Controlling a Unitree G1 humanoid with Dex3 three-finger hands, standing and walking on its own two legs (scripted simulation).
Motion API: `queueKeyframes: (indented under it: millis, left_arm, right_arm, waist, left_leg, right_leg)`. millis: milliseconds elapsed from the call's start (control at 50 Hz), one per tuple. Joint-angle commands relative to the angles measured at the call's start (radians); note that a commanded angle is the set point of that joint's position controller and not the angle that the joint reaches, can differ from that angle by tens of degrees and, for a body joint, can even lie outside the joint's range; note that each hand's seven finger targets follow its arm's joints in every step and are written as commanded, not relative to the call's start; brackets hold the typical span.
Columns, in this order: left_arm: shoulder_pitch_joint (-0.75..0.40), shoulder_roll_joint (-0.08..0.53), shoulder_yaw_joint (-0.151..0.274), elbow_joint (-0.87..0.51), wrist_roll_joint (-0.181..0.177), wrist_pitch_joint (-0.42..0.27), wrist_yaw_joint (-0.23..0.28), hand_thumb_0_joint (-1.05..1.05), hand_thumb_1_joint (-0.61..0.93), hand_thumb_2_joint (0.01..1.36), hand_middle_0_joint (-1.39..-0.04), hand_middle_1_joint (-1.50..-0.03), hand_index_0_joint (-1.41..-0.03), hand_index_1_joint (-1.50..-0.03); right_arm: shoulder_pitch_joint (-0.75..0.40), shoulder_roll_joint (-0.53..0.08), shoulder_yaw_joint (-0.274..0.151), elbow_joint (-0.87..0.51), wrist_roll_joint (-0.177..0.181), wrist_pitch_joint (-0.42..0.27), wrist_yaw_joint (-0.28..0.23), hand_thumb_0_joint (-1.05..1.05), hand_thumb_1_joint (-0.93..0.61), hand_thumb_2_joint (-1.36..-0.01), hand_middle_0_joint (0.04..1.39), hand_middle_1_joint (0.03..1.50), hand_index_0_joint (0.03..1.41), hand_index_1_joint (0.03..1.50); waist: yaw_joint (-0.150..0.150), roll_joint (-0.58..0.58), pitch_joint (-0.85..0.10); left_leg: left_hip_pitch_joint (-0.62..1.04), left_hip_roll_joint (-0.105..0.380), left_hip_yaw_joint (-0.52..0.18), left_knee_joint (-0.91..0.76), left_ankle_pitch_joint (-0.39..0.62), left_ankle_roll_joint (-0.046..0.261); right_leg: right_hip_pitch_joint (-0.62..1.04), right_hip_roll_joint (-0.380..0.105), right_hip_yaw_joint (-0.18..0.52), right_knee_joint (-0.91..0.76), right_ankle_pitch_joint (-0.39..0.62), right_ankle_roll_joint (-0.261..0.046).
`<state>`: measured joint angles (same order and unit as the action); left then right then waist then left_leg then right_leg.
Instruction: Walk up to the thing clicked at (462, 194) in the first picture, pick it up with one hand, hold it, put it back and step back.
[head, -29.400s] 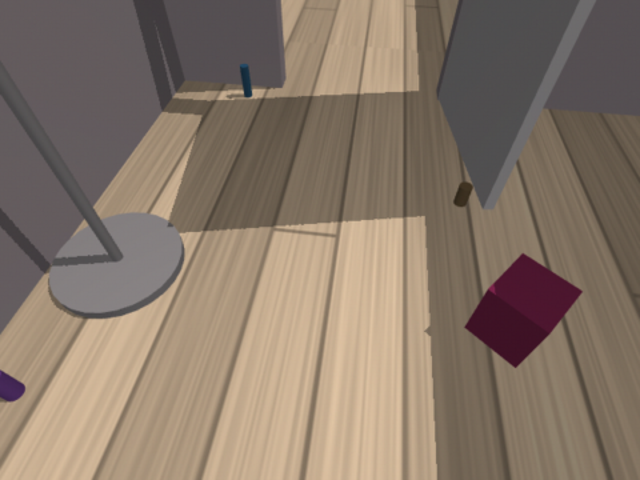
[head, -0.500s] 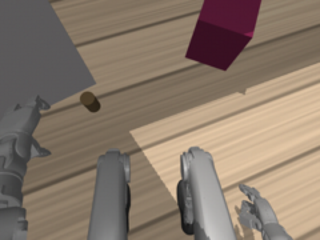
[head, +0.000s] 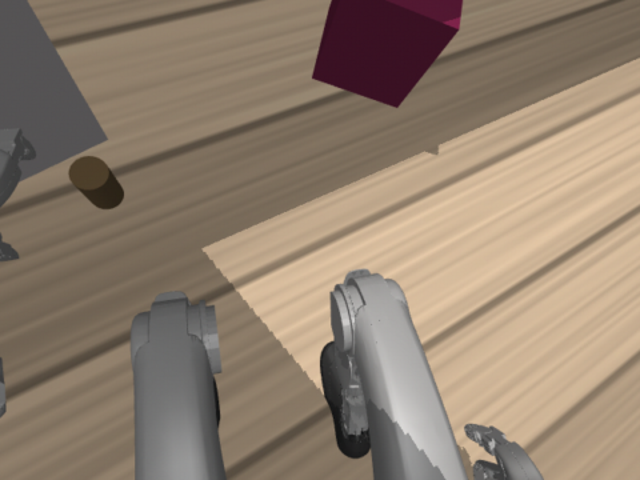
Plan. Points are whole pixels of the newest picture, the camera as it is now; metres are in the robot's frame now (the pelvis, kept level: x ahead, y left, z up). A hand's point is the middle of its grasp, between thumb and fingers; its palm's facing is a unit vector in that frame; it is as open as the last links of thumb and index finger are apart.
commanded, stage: rise first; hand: left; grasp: from above
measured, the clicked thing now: (98, 184) +0.54 +0.29 -0.31
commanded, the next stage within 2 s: none
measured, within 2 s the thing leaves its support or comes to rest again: neither
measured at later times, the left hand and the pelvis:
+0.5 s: hand (16, 190) +0.47 +0.34 -0.17, palm faces -0.44 -0.06 -0.90, open 13.9 cm; pelvis +0.01 +0.00 -0.02, yaw -2 degrees
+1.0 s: hand (29, 184) +0.49 +0.33 -0.19, palm faces -0.44 -0.06 -0.90, open 14.2 cm; pelvis +0.01 +0.00 -0.03, yaw -3 degrees
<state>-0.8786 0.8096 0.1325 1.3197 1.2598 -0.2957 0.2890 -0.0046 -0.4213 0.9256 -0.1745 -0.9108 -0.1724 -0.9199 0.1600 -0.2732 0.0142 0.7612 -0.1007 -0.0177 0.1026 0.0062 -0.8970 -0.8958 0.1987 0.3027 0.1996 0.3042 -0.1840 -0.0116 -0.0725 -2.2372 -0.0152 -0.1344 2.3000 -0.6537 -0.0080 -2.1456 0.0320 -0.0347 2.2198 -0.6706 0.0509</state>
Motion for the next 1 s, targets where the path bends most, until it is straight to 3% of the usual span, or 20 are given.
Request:
queueKeyframes:
  millis: [0, 180, 240, 380, 420, 440, 480, 700, 740, 820, 980]
  left_arm:
    - [-0.305, 0.289, 0.039, -0.117, 0.010, 0.005, 0.054, 0.000, -0.417, 0.898, -0.177, -0.901, -0.179, -0.899]
    - [-0.349, 0.322, 0.059, -0.112, 0.008, 0.009, 0.064, 0.000, -0.446, 0.914, -0.152, -0.935, -0.156, -0.930]
    - [-0.349, 0.339, 0.069, -0.096, 0.011, 0.010, 0.067, 0.000, -0.475, 0.938, -0.136, -0.951, -0.137, -0.949]
    - [-0.380, 0.355, 0.059, -0.068, 0.016, 0.005, 0.072, 0.000, -0.545, 0.996, -0.076, -1.021, -0.077, -1.018]
    - [-0.353, 0.356, 0.061, -0.040, 0.015, 0.010, 0.072, 0.000, -0.550, 1.001, -0.067, -1.038, -0.071, -1.033]
    - [-0.395, 0.374, 0.062, -0.060, 0.008, 0.006, 0.073, 0.000, -0.611, 1.074, -0.072, -0.991, -0.043, -1.021]
    - [-0.376, 0.352, 0.052, -0.047, 0.006, 0.011, 0.072, 0.000, -0.569, 1.017, -0.063, -1.036, -0.062, -1.037]
    - [-0.397, 0.397, 0.064, -0.072, 0.006, 0.011, 0.070, 0.000, -0.578, 1.025, -0.063, -1.031, -0.057, -1.037]
    - [-0.382, 0.411, 0.077, -0.059, 0.004, 0.014, 0.073, 0.000, -0.578, 1.023, -0.062, -1.030, -0.056, -1.035]
    - [-0.403, 0.400, 0.057, -0.045, 0.011, 0.014, 0.069, 0.000, -0.580, 1.027, -0.065, -1.030, -0.058, -1.037]
    - [-0.417, 0.415, 0.056, -0.033, 0.006, 0.015, 0.067, 0.000, -0.573, 1.024, -0.065, -1.026, -0.059, -1.032]
  right_arm:
    - [0.175, -0.248, -0.072, -0.028, -0.012, -0.004, -0.008, 0.000, -0.908, -0.904, 0.199, 0.300, 0.200, 0.300]
    - [0.197, -0.254, -0.052, -0.031, -0.033, 0.010, 0.006, 0.000, -0.913, -0.905, 0.199, 0.300, 0.200, 0.300]
    - [0.195, -0.252, -0.041, -0.034, -0.037, 0.012, 0.010, 0.000, -0.912, -0.905, 0.199, 0.300, 0.200, 0.300]
    - [0.201, -0.254, -0.017, -0.047, -0.048, 0.017, 0.017, 0.000, -0.912, -0.905, 0.199, 0.300, 0.200, 0.300]
    - [0.204, -0.255, -0.014, -0.047, -0.047, 0.019, 0.017, 0.000, -0.912, -0.905, 0.199, 0.300, 0.200, 0.300]
    - [0.195, -0.256, -0.015, -0.052, -0.046, 0.018, 0.017, 0.000, -0.913, -0.905, 0.199, 0.300, 0.200, 0.300]
    - [0.198, -0.260, -0.013, -0.051, -0.051, 0.017, 0.017, 0.000, -0.911, -0.905, 0.199, 0.300, 0.199, 0.300]
    - [0.203, -0.270, 0.005, -0.060, -0.051, 0.029, 0.019, 0.000, -0.910, -0.904, 0.199, 0.300, 0.199, 0.300]
    - [0.204, -0.273, 0.004, -0.059, -0.046, 0.030, 0.019, 0.000, -0.909, -0.904, 0.199, 0.300, 0.199, 0.300]
    - [0.209, -0.270, 0.012, -0.064, -0.050, 0.029, 0.021, 0.000, -0.910, -0.904, 0.199, 0.300, 0.199, 0.300]
    - [0.207, -0.285, 0.023, -0.066, -0.051, 0.029, 0.023, 0.000, -0.908, -0.903, 0.199, 0.300, 0.199, 0.300]
  waist:
    - [0.011, 0.310, -0.655]
    - [-0.021, 0.316, -0.684]
    - [-0.016, 0.325, -0.670]
    - [-0.047, 0.310, -0.654]
    - [-0.041, 0.287, -0.638]
    - [-0.047, 0.308, -0.640]
    - [-0.047, 0.329, -0.634]
    - [-0.061, 0.350, -0.638]
    - [-0.053, 0.350, -0.630]
    - [-0.072, 0.342, -0.610]
    - [-0.079, 0.369, -0.608]
  left_leg:
    - [0.608, 0.007, 0.066, -0.269, 0.127, 0.020]
    - [0.609, 0.014, 0.054, -0.221, 0.213, 0.025]
    - [0.596, 0.015, 0.056, -0.209, 0.215, 0.026]
    - [0.524, 0.012, 0.067, -0.183, 0.189, 0.034]
    - [0.514, 0.013, 0.071, -0.173, 0.189, 0.037]
    - [0.493, 0.013, 0.074, -0.172, 0.167, 0.037]
    - [0.526, 0.017, 0.059, -0.182, 0.170, 0.031]
    - [0.510, 0.020, 0.061, -0.150, 0.198, 0.032]
    - [0.512, 0.019, 0.057, -0.156, 0.195, 0.030]
    - [0.481, 0.019, 0.059, -0.150, 0.157, 0.033]
    - [0.506, 0.020, 0.040, -0.160, 0.173, 0.026]
  right_leg:
    - [0.202, 0.001, -0.109, -0.199, 0.149, -0.085]
    - [0.221, 0.007, -0.115, -0.172, 0.218, -0.077]
    - [0.212, 0.011, -0.115, -0.167, 0.218, -0.079]
    - [0.253, 0.022, -0.121, -0.167, 0.224, -0.077]
    - [0.256, 0.023, -0.119, -0.171, 0.224, -0.076]
    - [0.257, 0.025, -0.120, -0.167, 0.211, -0.078]
    - [0.224, 0.022, -0.127, -0.153, 0.206, -0.078]
    - [0.242, 0.029, -0.131, -0.142, 0.240, -0.077]
    - [0.232, 0.025, -0.131, -0.132, 0.235, -0.078]
    - [0.230, 0.029, -0.136, -0.141, 0.213, -0.079]
    - [0.203, 0.027, -0.148, -0.120, 0.220, -0.079]
